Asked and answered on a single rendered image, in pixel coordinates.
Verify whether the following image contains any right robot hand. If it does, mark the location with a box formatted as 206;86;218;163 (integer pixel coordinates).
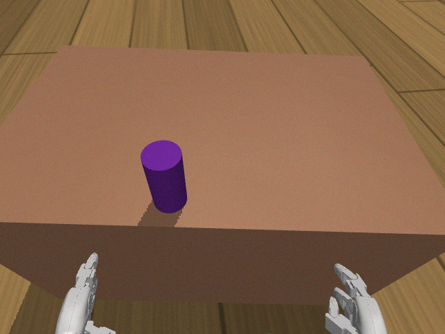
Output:
325;263;388;334

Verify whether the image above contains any left robot hand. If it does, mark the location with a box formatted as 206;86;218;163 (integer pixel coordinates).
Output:
55;253;116;334

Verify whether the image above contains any can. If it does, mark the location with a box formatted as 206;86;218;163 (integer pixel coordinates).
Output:
140;141;187;214

